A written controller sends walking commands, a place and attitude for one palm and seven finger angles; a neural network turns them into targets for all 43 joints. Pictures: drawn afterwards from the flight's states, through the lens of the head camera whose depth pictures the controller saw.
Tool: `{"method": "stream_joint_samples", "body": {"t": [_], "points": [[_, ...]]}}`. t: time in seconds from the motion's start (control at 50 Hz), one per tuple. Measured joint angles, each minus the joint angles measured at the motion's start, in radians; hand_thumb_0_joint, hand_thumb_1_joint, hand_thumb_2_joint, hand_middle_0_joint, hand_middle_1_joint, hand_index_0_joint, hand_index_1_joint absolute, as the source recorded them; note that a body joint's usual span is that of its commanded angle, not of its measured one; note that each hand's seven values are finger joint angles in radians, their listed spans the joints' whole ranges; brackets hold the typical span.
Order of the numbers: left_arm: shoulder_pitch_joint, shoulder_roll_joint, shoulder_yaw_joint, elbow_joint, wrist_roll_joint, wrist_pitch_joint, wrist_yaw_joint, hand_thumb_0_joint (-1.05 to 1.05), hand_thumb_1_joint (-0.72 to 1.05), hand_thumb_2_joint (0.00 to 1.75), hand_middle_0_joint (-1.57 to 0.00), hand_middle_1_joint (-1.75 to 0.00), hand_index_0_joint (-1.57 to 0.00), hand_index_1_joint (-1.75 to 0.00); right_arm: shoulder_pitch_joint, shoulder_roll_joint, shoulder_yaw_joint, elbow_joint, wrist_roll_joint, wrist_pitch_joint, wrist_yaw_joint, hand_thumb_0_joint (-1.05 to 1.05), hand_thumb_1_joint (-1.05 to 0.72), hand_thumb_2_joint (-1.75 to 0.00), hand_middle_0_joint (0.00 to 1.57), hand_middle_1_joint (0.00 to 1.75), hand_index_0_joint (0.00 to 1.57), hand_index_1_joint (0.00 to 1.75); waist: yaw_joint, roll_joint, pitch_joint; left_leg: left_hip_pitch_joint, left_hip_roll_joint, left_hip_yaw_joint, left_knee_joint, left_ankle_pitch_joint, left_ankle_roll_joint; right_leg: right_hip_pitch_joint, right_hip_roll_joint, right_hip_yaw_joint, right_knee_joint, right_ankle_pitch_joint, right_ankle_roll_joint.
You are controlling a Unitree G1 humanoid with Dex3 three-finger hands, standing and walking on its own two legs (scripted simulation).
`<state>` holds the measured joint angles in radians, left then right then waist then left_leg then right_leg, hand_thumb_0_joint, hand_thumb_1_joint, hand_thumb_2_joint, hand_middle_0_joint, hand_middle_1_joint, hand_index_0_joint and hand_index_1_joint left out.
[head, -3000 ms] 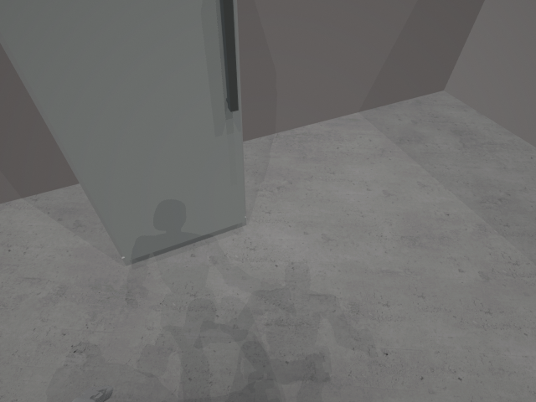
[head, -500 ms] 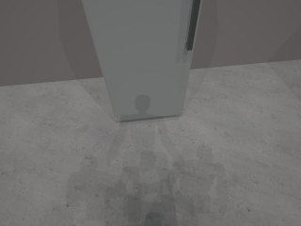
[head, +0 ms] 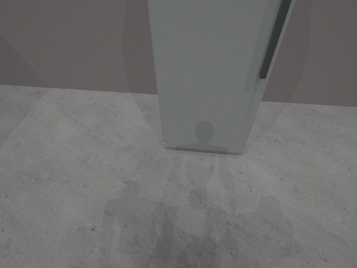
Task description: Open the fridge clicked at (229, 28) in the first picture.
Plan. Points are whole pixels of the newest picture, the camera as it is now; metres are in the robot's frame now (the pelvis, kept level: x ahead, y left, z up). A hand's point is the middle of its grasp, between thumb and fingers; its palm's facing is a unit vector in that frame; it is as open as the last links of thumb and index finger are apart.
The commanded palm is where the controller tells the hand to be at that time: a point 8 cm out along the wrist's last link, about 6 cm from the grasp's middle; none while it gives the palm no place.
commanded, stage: take the last steps up to it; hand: right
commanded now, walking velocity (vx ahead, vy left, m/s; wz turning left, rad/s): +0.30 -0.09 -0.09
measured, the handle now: (275, 30) +0.93 -0.26 +0.12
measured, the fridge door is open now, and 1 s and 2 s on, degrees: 0 0 0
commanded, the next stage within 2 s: come to a stop and stand still in 1.02 s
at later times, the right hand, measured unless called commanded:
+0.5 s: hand out of the picture +0.07 -0.24 -0.21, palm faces +0.15 +0.98 -0.15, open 7.3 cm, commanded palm none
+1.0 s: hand (281, 186) +0.43 -0.28 -0.18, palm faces -0.01 +0.99 -0.16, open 7.4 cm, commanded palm none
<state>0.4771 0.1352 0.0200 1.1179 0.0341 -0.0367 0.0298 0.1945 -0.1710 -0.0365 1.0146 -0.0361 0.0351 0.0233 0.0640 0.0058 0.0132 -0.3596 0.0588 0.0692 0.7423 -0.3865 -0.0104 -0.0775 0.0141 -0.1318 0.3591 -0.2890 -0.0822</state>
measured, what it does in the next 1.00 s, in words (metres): walks ahead: left foot, then right foot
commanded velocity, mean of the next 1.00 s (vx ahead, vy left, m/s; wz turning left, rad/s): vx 0.28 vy -0.03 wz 0.03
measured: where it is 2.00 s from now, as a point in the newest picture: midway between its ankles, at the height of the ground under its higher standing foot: (210, 241)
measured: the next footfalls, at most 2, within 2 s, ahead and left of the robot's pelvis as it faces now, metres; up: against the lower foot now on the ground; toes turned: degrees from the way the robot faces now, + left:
left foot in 0.10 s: +0.08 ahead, +0.14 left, +0.00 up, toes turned +6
right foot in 0.48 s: +0.26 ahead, -0.19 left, +0.00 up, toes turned -14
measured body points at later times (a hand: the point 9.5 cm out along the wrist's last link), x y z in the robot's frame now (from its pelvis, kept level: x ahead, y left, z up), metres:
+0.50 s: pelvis +0.15 -0.07 -0.03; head +0.16 -0.10 +0.42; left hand +0.24 +0.18 -0.15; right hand +0.07 -0.29 -0.20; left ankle +0.04 +0.13 -0.74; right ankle +0.22 -0.18 -0.75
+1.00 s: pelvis +0.34 -0.12 -0.01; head +0.37 -0.11 +0.44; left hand +0.24 +0.07 -0.17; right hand +0.43 -0.34 -0.16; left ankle +0.46 +0.00 -0.72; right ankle +0.22 -0.18 -0.74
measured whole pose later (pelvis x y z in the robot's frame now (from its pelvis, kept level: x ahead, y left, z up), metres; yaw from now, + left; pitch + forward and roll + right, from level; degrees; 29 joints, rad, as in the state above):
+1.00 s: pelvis +0.34 -0.12 -0.01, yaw +0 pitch -1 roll -1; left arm 0.47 0.08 0.02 1.17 0.03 -0.07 0.03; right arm 0.14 -0.14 -0.06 1.03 -0.03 0.00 0.01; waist 0.05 0.00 0.06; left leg -0.52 0.09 0.11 0.74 -0.21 0.02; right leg 0.07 0.02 -0.24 0.32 -0.38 -0.04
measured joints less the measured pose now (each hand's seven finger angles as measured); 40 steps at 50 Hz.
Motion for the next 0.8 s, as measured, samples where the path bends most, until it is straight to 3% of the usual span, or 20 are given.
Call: {"method": "stream_joint_samples", "body": {"t": [0.1,0.16,0.2,0.26,0.38,0.48,0.52,0.54,0.58,0.62,0.7,0.8], "points": [[0.073,-0.008,-0.001,0.058,-0.009,0.006,-0.005,0.0,0.91,0.89,-0.2,-0.3,-0.2,-0.29,-0.037,0.036,0.005,-0.019,0.003,-0.045,-0.005,0.01,-0.91,-0.9,0.2,0.3,0.2,0.3,0.001,-0.01,0.002,0.112,-0.01,0.039,-0.241,0.108,0.029,-0.014,0.006,0.007,0.115,-0.09,0.021],[0.068,-0.01,0.003,0.08,-0.008,0.03,-0.018,0.0,0.91,0.89,-0.2,-0.3,-0.2,-0.29,-0.026,0.058,0.007,-0.015,0.009,-0.084,-0.018,0.01,-0.91,-0.9,0.2,0.3,0.2,0.3,-0.009,-0.035,0.002,0.142,-0.017,0.075,-0.209,0.1,0.021,-0.136,-0.024,0.043,0.431,-0.177,0.044],[0.047,-0.011,0.012,0.075,-0.004,0.042,-0.028,0.0,0.91,0.89,-0.2,-0.3,-0.2,-0.29,0.005,0.053,-0.02,-0.023,0.026,-0.104,-0.038,-0.02,-0.94,-0.9,0.21,0.3,0.2,0.3,-0.028,-0.028,-0.016,0.183,-0.015,0.086,-0.239,0.088,0.015,-0.233,-0.045,0.05,0.592,-0.147,0.055],[-0.016,0.002,0.029,0.034,0.001,0.049,-0.036,0.01,0.91,0.89,-0.2,-0.3,-0.2,-0.29,0.049,0.017,-0.031,-0.007,0.015,-0.107,-0.051,-0.04,-0.96,-0.9,0.21,0.3,0.2,0.3,-0.044,-0.02,-0.032,0.243,-0.009,0.091,-0.304,0.098,0.0,-0.357,-0.092,0.054,0.67,-0.062,0.079],[-0.16,0.039,0.052,-0.081,-0.004,0.038,-0.059,0.0,0.91,0.9,-0.2,-0.3,-0.19,-0.29,0.147,-0.009,-0.021,0.067,0.001,-0.088,-0.038,-0.02,-0.94,-0.9,0.2,0.3,0.2,0.3,-0.051,-0.017,-0.03,0.323,0.017,0.097,-0.36,0.075,-0.044,-0.459,-0.159,0.047,0.513,0.085,0.106],[-0.23,0.057,0.052,-0.138,-0.007,0.009,-0.074,0.0,0.91,0.9,-0.2,-0.3,-0.19,-0.29,0.211,-0.016,-0.022,0.097,-0.007,-0.074,-0.028,0.0,-0.92,-0.9,0.2,0.3,0.2,0.3,-0.088,0.007,-0.011,0.342,0.063,0.096,-0.281,-0.026,-0.091,-0.371,-0.146,0.019,0.314,0.068,0.097],[-0.255,0.05,0.049,-0.146,0.001,-0.017,-0.065,0.0,0.91,0.9,-0.2,-0.3,-0.19,-0.29,0.211,-0.025,-0.026,0.109,0.0,-0.057,-0.024,0.0,-0.92,-0.9,0.2,0.3,0.2,0.3,-0.087,0.043,0.012,0.273,0.102,0.055,-0.08,-0.117,-0.048,-0.37,-0.112,-0.005,0.36,0.019,0.066],[-0.263,0.048,0.044,-0.149,0.002,-0.026,-0.058,0.0,0.91,0.9,-0.2,-0.3,-0.19,-0.29,0.205,-0.025,-0.028,0.11,0.003,-0.046,-0.023,0.0,-0.92,-0.9,0.2,0.3,0.2,0.3,-0.089,0.045,0.023,0.207,0.086,0.014,0.077,-0.146,-0.026,-0.366,-0.109,-0.014,0.379,-0.007,0.05],[-0.266,0.038,0.034,-0.142,0.001,-0.033,-0.039,0.0,0.91,0.9,-0.2,-0.3,-0.19,-0.29,0.186,-0.023,-0.029,0.112,0.007,-0.036,-0.021,0.01,-0.92,-0.9,0.2,0.3,0.2,0.3,-0.088,0.041,0.033,0.078,0.048,-0.026,0.35,-0.105,0.007,-0.322,-0.101,-0.034,0.345,-0.016,0.028],[-0.253,0.022,0.024,-0.125,-0.001,-0.037,-0.025,-0.01,0.91,0.89,-0.2,-0.3,-0.19,-0.29,0.161,-0.023,-0.033,0.107,0.007,-0.042,-0.014,0.01,-0.92,-0.9,0.2,0.3,0.2,0.3,-0.085,0.041,0.035,-0.025,0.037,-0.023,0.482,-0.001,0.019,-0.256,-0.081,-0.055,0.263,-0.002,0.021],[-0.201,0.007,0.019,-0.079,-0.009,-0.05,-0.005,-0.01,0.94,0.89,-0.2,-0.3,-0.2,-0.29,0.11,-0.017,-0.036,0.073,0.004,-0.05,-0.013,0.01,-0.91,-0.9,0.2,0.3,0.2,0.3,-0.08,0.038,0.026,-0.158,0.029,-0.01,0.489,0.119,0.009,-0.129,-0.037,-0.084,0.094,0.036,0.014],[-0.123,-0.02,0.012,-0.019,-0.013,-0.047,-0.003,0.0,0.93,0.89,-0.2,-0.3,-0.2,-0.29,0.051,-0.005,-0.038,0.041,0.001,-0.04,-0.013,0.01,-0.91,-0.9,0.2,0.3,0.19,0.3,-0.069,0.035,0.011,-0.232,0.031,-0.009,0.388,0.188,-0.006,-0.011,0.004,-0.102,-0.019,0.03,0.005]]}}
